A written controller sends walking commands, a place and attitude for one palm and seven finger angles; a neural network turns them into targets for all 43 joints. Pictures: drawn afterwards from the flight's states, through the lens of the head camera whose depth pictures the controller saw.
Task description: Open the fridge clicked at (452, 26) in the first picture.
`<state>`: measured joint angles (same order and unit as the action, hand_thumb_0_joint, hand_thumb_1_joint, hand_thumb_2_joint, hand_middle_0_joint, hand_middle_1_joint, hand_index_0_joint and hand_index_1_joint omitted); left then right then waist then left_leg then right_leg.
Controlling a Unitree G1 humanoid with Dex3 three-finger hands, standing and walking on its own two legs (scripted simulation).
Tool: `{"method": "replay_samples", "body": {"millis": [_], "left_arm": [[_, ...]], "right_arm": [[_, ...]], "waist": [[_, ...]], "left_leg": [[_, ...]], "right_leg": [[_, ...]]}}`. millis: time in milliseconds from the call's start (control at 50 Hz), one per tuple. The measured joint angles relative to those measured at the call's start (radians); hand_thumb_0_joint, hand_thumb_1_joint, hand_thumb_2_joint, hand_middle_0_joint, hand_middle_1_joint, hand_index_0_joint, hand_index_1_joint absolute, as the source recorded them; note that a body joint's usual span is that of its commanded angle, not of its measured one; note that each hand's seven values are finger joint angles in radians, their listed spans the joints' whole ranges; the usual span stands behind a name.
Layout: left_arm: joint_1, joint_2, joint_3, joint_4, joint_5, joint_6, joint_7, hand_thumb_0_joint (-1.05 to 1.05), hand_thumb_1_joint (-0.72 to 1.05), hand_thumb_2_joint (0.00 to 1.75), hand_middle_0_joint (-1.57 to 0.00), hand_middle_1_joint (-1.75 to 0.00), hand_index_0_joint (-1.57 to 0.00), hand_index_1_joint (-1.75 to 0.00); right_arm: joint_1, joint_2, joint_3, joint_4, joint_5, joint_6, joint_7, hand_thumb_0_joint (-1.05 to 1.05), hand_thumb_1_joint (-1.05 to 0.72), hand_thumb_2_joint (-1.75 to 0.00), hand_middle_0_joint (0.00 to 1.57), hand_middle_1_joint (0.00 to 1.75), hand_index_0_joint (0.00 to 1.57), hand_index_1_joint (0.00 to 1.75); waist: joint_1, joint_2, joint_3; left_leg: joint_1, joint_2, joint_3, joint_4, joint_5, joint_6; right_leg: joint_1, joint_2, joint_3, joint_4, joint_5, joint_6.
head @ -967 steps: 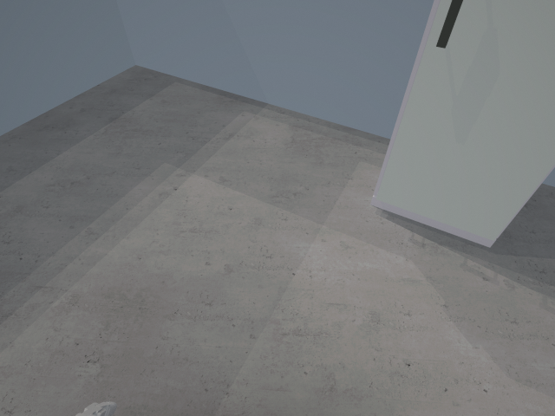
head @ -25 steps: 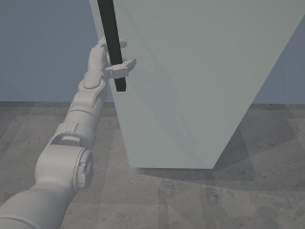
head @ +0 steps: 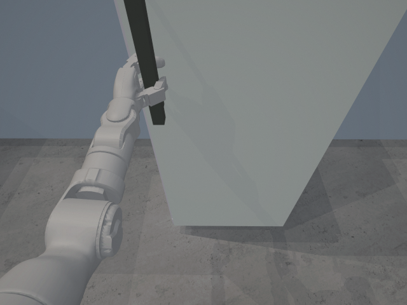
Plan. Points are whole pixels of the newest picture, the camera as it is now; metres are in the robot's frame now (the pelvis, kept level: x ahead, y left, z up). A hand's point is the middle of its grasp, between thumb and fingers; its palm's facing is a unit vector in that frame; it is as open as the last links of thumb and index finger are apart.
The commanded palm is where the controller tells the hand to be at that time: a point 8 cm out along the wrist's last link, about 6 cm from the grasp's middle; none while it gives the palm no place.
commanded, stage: grip the handle and tug to test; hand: left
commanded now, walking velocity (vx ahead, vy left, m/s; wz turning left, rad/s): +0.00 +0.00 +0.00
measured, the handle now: (150, 62) +0.54 +0.09 +0.21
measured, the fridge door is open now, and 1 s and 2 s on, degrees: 0 19 54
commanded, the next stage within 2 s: pull the door a little, standing still in 0.38 s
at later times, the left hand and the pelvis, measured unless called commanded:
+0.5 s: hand (159, 103) +0.44 +0.07 +0.18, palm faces -0.04 -1.00 -0.01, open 6.2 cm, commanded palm +0.41 +0.13 +0.18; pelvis +0.01 +0.00 +0.00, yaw +0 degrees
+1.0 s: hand (170, 150) +0.33 +0.05 +0.18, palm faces -0.15 -0.98 -0.11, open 7.1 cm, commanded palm +0.31 +0.10 +0.19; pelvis -0.02 +0.01 +0.00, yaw +0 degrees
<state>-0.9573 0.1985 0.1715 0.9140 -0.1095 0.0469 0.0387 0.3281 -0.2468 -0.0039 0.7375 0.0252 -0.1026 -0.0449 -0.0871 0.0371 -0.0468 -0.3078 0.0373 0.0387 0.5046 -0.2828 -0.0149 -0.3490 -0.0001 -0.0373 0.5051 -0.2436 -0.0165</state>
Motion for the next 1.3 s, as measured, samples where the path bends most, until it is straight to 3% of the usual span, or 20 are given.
{"method": "replay_samples", "body": {"millis": [220, 380, 600, 820, 900, 1020, 1180, 1300], "left_arm": [[0.099, -0.015, -0.005, -0.129, -0.009, 0.039, 0.005, 0.0, 0.69, 0.74, -0.31, -1.37, -0.3, -1.4], [0.206, -0.071, -0.051, -0.284, -0.015, 0.093, 0.01, 0.0, 0.68, 0.72, -0.31, -1.36, -0.31, -1.39], [0.205, -0.097, -0.078, -0.3, -0.011, 0.147, 0.015, 0.01, 0.64, 0.75, -0.33, -1.35, -0.36, -1.38], [0.452, -0.139, -0.122, -0.579, -0.029, 0.19, -0.001, 0.0, 0.63, 0.7, -0.32, -1.36, -0.33, -1.35], [0.55, -0.118, -0.2, -0.698, 0.002, 0.103, 0.011, -0.01, 0.6, 0.7, -0.36, -1.37, -0.3, -1.34], [0.657, -0.093, -0.286, -0.885, 0.031, 0.001, 0.019, -0.04, 0.58, 0.69, -0.41, -1.39, -0.25, -1.32], [0.773, -0.065, -0.321, -1.063, 0.056, -0.041, 0.018, -0.06, 0.57, 0.67, -0.45, -1.4, -0.23, -1.32], [0.835, -0.073, -0.328, -1.154, 0.081, -0.047, 0.022, -0.07, 0.57, 0.66, -0.45, -1.4, -0.21, -1.32]], "right_arm": [[0.008, -0.001, -0.008, -0.015, 0.006, 0.013, -0.001, 0.01, -0.9, -0.9, 0.2, 0.3, 0.2, 0.3], [-0.018, 0.006, -0.009, -0.025, 0.013, 0.034, -0.006, 0.01, -0.9, -0.9, 0.2, 0.3, 0.2, 0.3], [-0.116, 0.02, 0.019, -0.058, 0.009, 0.059, -0.023, 0.01, -0.9, -0.9, 0.2, 0.3, 0.2, 0.3], [-0.113, 0.03, 0.032, -0.103, 0.022, 0.096, -0.022, 0.01, -0.9, -0.9, 0.2, 0.3, 0.2, 0.3], [-0.142, 0.016, 0.03, -0.117, -0.003, 0.1, -0.037, 0.01, -0.9, -0.9, 0.2, 0.3, 0.2, 0.3], [-0.183, 0.024, 0.022, -0.148, -0.02, 0.132, -0.041, 0.01, -0.9, -0.9, 0.2, 0.3, 0.2, 0.3], [-0.207, 0.072, 0.031, -0.197, -0.027, 0.169, -0.02, 0.01, -0.9, -0.9, 0.2, 0.3, 0.2, 0.3], [-0.221, 0.084, 0.035, -0.188, -0.025, 0.162, -0.008, 0.01, -0.9, -0.9, 0.2, 0.3, 0.2, 0.3]], "waist": [[0.009, 0.01, -0.01], [0.041, 0.011, -0.012], [0.055, -0.005, 0.001], [0.071, 0.006, -0.017], [0.054, 0.036, -0.008], [0.057, 0.025, 0.051], [0.048, 0.016, 0.087], [0.044, 0.038, 0.103]], "left_leg": [[0.04, 0.003, 0.018, -0.032, 0.002, 0.002], [0.09, 0.002, 0.012, -0.053, 0.002, 0.002], [0.103, -0.007, -0.001, -0.047, 0.015, 0.003], [0.169, 0.0, 0.022, -0.076, 0.022, 0.0], [0.12, 0.01, 0.004, -0.023, 0.007, 0.001], [0.086, -0.005, 0.011, -0.032, 0.034, 0.005], [0.055, -0.018, 0.018, -0.038, 0.067, -0.006], [0.004, 0.005, -0.037, -0.013, 0.09, -0.035]], "right_leg": [[0.031, 0.005, 0.018, -0.028, 0.006, 0.002], [0.085, 0.004, 0.012, -0.051, 0.005, 0.004], [0.101, -0.005, 0.0, -0.04, 0.01, 0.003], [0.151, 0.004, 0.022, -0.056, 0.019, 0.001], [0.133, 0.012, 0.004, -0.057, 0.025, 0.005], [0.085, -0.003, 0.011, -0.038, 0.041, 0.011], [0.016, -0.017, 0.019, 0.036, 0.031, -0.001], [-0.013, 0.002, -0.037, 0.051, 0.039, -0.044]]}}
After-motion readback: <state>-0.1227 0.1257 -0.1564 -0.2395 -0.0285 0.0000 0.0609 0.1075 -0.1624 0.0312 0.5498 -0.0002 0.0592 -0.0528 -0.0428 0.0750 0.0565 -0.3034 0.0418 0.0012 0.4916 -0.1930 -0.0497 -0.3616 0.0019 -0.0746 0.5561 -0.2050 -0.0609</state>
